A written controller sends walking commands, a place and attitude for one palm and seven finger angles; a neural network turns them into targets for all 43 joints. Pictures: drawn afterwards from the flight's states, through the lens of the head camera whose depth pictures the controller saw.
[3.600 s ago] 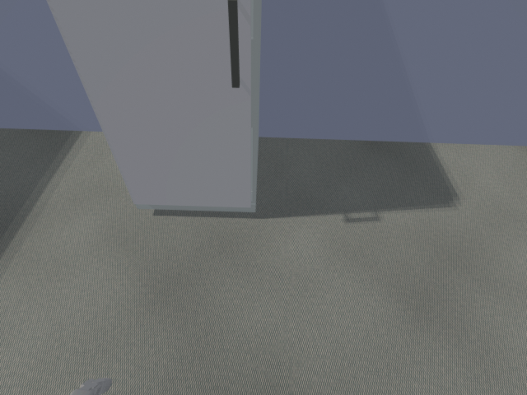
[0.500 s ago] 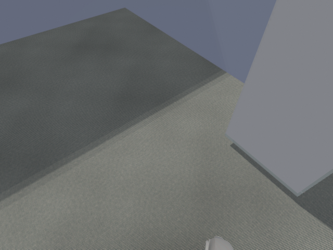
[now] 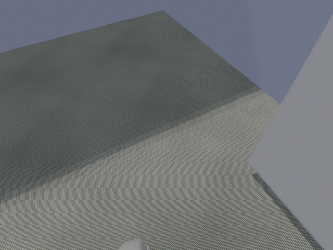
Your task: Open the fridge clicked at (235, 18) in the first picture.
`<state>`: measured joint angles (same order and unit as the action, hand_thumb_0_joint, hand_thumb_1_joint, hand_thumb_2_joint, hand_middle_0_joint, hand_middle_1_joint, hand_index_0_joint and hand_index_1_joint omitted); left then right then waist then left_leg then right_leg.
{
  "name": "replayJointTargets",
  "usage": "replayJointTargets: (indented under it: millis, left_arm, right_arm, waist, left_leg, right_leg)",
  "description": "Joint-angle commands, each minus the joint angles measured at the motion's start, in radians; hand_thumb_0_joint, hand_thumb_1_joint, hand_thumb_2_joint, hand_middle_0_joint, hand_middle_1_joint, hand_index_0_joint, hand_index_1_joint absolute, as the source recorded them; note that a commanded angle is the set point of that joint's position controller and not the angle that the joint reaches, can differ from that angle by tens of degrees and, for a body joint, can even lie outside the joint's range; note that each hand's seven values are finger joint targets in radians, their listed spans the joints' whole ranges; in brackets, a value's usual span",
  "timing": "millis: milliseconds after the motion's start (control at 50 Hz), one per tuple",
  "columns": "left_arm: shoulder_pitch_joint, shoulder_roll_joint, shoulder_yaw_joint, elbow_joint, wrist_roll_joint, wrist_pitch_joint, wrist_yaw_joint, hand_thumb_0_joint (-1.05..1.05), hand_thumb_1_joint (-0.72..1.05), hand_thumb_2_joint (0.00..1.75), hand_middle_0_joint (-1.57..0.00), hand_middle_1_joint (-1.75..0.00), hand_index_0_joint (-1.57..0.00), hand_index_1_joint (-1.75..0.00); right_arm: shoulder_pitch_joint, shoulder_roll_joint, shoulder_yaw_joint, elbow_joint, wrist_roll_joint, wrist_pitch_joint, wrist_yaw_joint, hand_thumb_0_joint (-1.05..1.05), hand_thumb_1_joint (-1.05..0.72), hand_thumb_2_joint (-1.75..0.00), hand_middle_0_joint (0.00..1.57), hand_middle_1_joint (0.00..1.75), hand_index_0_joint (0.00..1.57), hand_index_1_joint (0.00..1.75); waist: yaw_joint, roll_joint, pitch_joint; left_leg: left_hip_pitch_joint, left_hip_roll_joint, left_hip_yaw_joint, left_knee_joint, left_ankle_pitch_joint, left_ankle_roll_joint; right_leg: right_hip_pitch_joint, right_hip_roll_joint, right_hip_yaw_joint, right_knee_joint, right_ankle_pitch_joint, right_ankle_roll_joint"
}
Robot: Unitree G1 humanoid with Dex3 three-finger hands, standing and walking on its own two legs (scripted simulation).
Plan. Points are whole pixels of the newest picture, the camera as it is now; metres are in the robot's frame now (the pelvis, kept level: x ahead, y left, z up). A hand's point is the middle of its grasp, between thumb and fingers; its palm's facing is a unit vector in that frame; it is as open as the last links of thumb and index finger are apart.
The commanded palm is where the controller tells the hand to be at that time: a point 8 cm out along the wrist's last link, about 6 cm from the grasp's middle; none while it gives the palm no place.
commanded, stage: turn to face it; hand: right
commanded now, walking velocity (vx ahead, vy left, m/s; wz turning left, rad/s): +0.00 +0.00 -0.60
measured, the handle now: out of the picture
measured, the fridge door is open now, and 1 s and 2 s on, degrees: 0 0 0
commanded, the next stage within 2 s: take the last steps up to it in 1.70 s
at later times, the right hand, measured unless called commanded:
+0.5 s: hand out of the picture +0.07 -0.24 -0.20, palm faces +0.29 +0.93 -0.23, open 7.4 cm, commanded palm none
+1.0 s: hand out of the picture -0.01 -0.17 -0.16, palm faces +0.56 +0.78 -0.28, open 7.4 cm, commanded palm none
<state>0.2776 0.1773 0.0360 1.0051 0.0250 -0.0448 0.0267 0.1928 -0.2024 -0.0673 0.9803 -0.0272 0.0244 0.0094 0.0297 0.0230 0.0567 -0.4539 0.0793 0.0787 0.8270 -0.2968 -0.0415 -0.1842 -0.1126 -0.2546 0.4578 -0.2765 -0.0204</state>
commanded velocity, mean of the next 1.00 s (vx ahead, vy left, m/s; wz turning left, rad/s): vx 0.00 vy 0.00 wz -0.60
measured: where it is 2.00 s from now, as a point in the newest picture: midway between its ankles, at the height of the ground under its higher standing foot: outside the picture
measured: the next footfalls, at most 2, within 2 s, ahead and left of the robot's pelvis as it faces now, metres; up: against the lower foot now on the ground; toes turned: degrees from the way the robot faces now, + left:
left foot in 0.08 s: +0.09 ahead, +0.15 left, +0.00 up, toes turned +5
right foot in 0.40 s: +0.08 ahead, -0.12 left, +0.00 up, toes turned -22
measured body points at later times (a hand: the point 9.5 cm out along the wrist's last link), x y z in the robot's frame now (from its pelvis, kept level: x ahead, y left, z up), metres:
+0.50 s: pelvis +0.03 -0.02 -0.03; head +0.06 -0.05 +0.42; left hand +0.16 +0.21 -0.16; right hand +0.06 -0.29 -0.18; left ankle +0.03 +0.13 -0.68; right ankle +0.05 -0.11 -0.74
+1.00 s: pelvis +0.04 +0.03 -0.01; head +0.08 +0.04 +0.44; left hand +0.26 +0.21 -0.16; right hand -0.04 -0.21 -0.13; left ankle +0.10 +0.14 -0.74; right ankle -0.02 -0.08 -0.66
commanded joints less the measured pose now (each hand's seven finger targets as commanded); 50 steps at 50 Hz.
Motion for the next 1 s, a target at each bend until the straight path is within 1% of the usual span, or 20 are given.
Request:
replayJointTargets:
  millis: [0,40,60,80,100,180,300,340,380,400,440,500,660,760,780,800,820,860,900,980]
  left_arm:
    - [0.076,0.126,0.024,0.022,0.000,0.004,-0.002,0.00,0.90,0.90,-0.20,-0.30,-0.20,-0.30]
    - [0.082,0.102,0.025,0.029,-0.011,0.011,-0.008,0.00,0.90,0.90,-0.20,-0.30,-0.20,-0.30]
    - [0.087,0.066,0.019,0.021,-0.015,0.014,-0.012,0.00,0.90,0.90,-0.20,-0.30,-0.20,-0.30]
    - [0.070,0.024,0.011,-0.002,-0.019,0.027,-0.017,0.00,0.90,0.90,-0.20,-0.30,-0.20,-0.30]
    - [0.033,0.036,0.016,-0.020,-0.017,0.049,-0.009,0.00,0.90,0.90,-0.20,-0.30,-0.20,-0.30]
    - [0.035,0.052,0.036,-0.006,-0.017,0.072,-0.023,0.00,0.90,0.90,-0.20,-0.30,-0.20,-0.30]
    - [0.051,0.040,0.044,-0.055,-0.006,0.074,-0.043,0.00,0.90,0.90,-0.20,-0.30,-0.20,-0.30]
    - [0.097,0.089,0.057,-0.056,0.000,0.069,-0.047,0.00,0.90,0.90,-0.20,-0.30,-0.20,-0.30]
    - [0.184,0.261,0.096,-0.077,0.008,0.055,-0.040,0.00,0.90,0.90,-0.20,-0.30,-0.20,-0.30]
    - [0.204,0.272,0.099,-0.053,0.007,0.048,-0.025,0.00,0.90,0.90,-0.20,-0.30,-0.20,-0.30]
    - [0.078,0.236,0.084,-0.093,0.006,0.044,-0.013,0.00,0.90,0.90,-0.20,-0.30,-0.20,-0.30]
    - [-0.035,0.205,0.066,-0.134,0.004,0.034,-0.010,0.00,0.90,0.90,-0.20,-0.30,-0.20,-0.30]
    - [-0.051,0.249,0.087,-0.147,0.003,0.058,-0.022,0.00,0.90,0.90,-0.20,-0.30,-0.20,-0.30]
    - [-0.129,0.256,0.096,-0.177,-0.002,0.075,-0.032,0.00,0.90,0.90,-0.20,-0.30,-0.20,-0.30]
    - [-0.145,0.232,0.095,-0.186,-0.009,0.077,-0.037,0.00,0.90,0.90,-0.20,-0.30,-0.20,-0.30]
    - [-0.125,0.157,0.085,-0.207,-0.017,0.080,-0.043,0.00,0.90,0.90,-0.20,-0.30,-0.20,-0.30]
    - [-0.131,0.154,0.082,-0.227,-0.004,0.079,-0.043,0.00,0.90,0.90,-0.20,-0.30,-0.20,-0.30]
    - [-0.137,0.185,0.092,-0.198,0.005,0.099,-0.051,0.00,0.90,0.90,-0.20,-0.30,-0.20,-0.30]
    - [-0.099,0.166,0.083,-0.165,0.003,0.100,-0.060,0.00,0.90,0.90,-0.20,-0.30,-0.20,-0.30]
    - [-0.164,0.144,0.067,-0.176,-0.006,0.104,-0.062,0.00,0.90,0.90,-0.20,-0.30,-0.20,-0.30]
  right_arm:
    - [0.025,-0.004,0.022,-0.021,0.005,-0.036,-0.018,0.00,-0.90,-0.90,0.20,0.30,0.20,0.30]
    - [0.082,-0.064,0.011,0.010,0.006,-0.047,-0.029,0.00,-0.90,-0.90,0.20,0.30,0.20,0.30]
    - [0.124,-0.118,0.001,0.027,0.003,-0.054,-0.040,0.00,-0.90,-0.90,0.20,0.30,0.20,0.30]
    - [0.156,-0.168,-0.011,0.039,0.004,-0.058,-0.046,0.00,-0.90,-0.90,0.20,0.30,0.20,0.30]
    - [0.164,-0.200,-0.025,0.035,0.005,-0.057,-0.047,0.00,-0.90,-0.90,0.20,0.30,0.20,0.30]
    - [0.009,-0.142,-0.019,-0.024,0.000,-0.038,-0.057,0.00,-0.90,-0.90,0.20,0.30,0.20,0.30]
    - [-0.050,-0.159,-0.038,-0.074,-0.003,-0.022,-0.053,0.00,-0.90,-0.90,0.20,0.30,0.20,0.30]
    - [-0.048,-0.154,-0.039,-0.090,0.009,-0.009,-0.045,0.00,-0.90,-0.90,0.20,0.30,0.20,0.30]
    - [-0.082,-0.054,-0.022,-0.164,0.017,0.003,-0.035,0.00,-0.90,-0.90,0.20,0.30,0.20,0.30]
    - [-0.126,-0.065,-0.019,-0.177,0.008,0.010,-0.041,0.00,-0.90,-0.90,0.20,0.30,0.20,0.30]
    - [-0.130,-0.072,-0.030,-0.162,0.009,0.000,-0.032,0.00,-0.90,-0.90,0.20,0.30,0.20,0.30]
    - [-0.050,-0.089,-0.034,-0.122,0.011,0.002,-0.022,0.00,-0.90,-0.90,0.20,0.30,0.20,0.30]
    - [-0.048,-0.094,-0.025,-0.153,0.016,0.008,-0.027,0.00,-0.90,-0.90,0.20,0.30,0.20,0.30]
    - [0.078,-0.113,-0.025,-0.142,0.021,-0.007,-0.034,0.00,-0.90,-0.90,0.20,0.30,0.20,0.30]
    - [0.114,-0.145,-0.031,-0.138,0.016,-0.015,-0.037,0.00,-0.90,-0.90,0.20,0.30,0.20,0.30]
    - [0.130,-0.232,-0.048,-0.148,-0.001,-0.025,-0.046,0.00,-0.90,-0.90,0.20,0.30,0.20,0.30]
    - [0.082,-0.284,-0.044,-0.175,-0.001,-0.019,-0.045,0.00,-0.90,-0.90,0.20,0.30,0.20,0.30]
    - [-0.019,-0.226,-0.035,-0.195,0.006,-0.026,-0.047,0.00,-0.90,-0.90,0.20,0.30,0.20,0.30]
    - [-0.067,-0.170,-0.016,-0.199,0.004,-0.033,-0.046,0.00,-0.90,-0.90,0.20,0.30,0.20,0.30]
    - [0.053,-0.185,-0.016,-0.158,0.001,-0.035,-0.045,0.00,-0.90,-0.90,0.20,0.30,0.20,0.30]
  waist:
    - [-0.016,-0.208,-0.094]
    - [-0.047,-0.133,-0.141]
    - [-0.059,-0.012,-0.166]
    - [-0.070,0.136,-0.166]
    - [-0.098,0.281,-0.180]
    - [-0.037,0.140,-0.082]
    - [-0.006,0.183,-0.050]
    - [0.023,0.070,-0.076]
    - [0.076,-0.381,-0.071]
    - [0.092,-0.297,-0.111]
    - [0.046,-0.217,-0.097]
    - [-0.007,-0.145,-0.122]
    - [0.012,-0.142,-0.126]
    - [-0.043,-0.169,-0.132]
    - [-0.065,-0.104,-0.129]
    - [-0.071,0.164,-0.114]
    - [-0.063,0.269,-0.085]
    - [-0.019,0.195,-0.017]
    - [0.016,0.123,-0.007]
    - [-0.041,0.162,-0.039]
  left_leg:
    - [0.176,-0.033,0.049,-0.308,0.093,-0.001]
    - [0.361,0.031,0.007,-0.428,0.304,0.012]
    - [0.513,0.178,-0.106,-0.375,0.571,0.055]
    - [0.561,0.338,-0.176,-0.390,0.803,0.136]
    - [0.527,0.383,-0.198,-0.417,0.873,0.200]
    - [0.370,0.314,-0.027,-0.433,0.615,0.176]
    - [0.245,0.288,0.093,-0.354,0.331,0.108]
    - [0.156,0.249,0.131,-0.220,0.185,0.057]
    - [-0.129,0.035,0.134,0.221,-0.397,-0.055]
    - [-0.158,0.029,-0.008,0.365,-0.372,-0.034]
    - [-0.202,0.053,-0.077,0.427,-0.204,-0.030]
    - [-0.112,0.045,-0.074,0.341,-0.098,-0.041]
    - [-0.019,-0.017,-0.070,0.053,-0.130,-0.037]
    - [0.255,-0.058,-0.038,-0.285,-0.003,-0.016]
    - [0.360,-0.014,-0.075,-0.438,0.043,0.000]
    - [0.454,0.232,-0.343,-0.602,-0.092,0.083]
    - [0.333,0.414,-0.468,-0.636,-0.076,0.174]
    - [0.166,0.331,-0.349,-0.620,-0.063,0.163]
    - [0.210,0.247,-0.157,-0.529,0.178,0.139]
    - [0.335,0.255,-0.058,-0.470,0.407,0.149]
  right_leg:
    - [0.074,-0.160,0.178,-0.046,0.616,-0.075]
    - [-0.006,-0.116,0.179,0.044,0.457,-0.008]
    - [-0.171,-0.056,0.127,0.128,0.249,0.035]
    - [-0.277,0.022,0.103,0.246,-0.168,0.070]
    - [-0.303,0.030,0.148,0.394,-0.363,0.071]
    - [-0.332,0.016,0.204,0.598,-0.249,0.072]
    - [-0.205,0.034,0.105,0.281,-0.083,0.074]
    - [-0.048,0.045,0.091,0.113,0.095,0.063]
    - [0.041,-0.296,0.623,-0.124,0.460,-0.127]
    - [0.039,-0.318,0.695,-0.152,0.389,-0.165]
    - [0.005,-0.248,0.625,-0.144,0.251,-0.149]
    - [-0.004,-0.157,0.474,-0.130,0.320,-0.124]
    - [0.019,-0.129,0.561,-0.132,0.222,-0.157]
    - [-0.145,-0.053,0.574,-0.057,0.189,-0.103]
    - [-0.238,-0.002,0.538,0.015,0.113,-0.057]
    - [-0.437,0.128,0.405,0.242,-0.107,0.024]
    - [-0.471,0.183,0.300,0.476,-0.271,0.059]
    - [-0.426,0.119,0.328,0.716,-0.190,0.052]
    - [-0.421,0.088,0.287,0.767,-0.098,0.074]
    - [-0.392,0.086,0.224,0.626,-0.135,0.098]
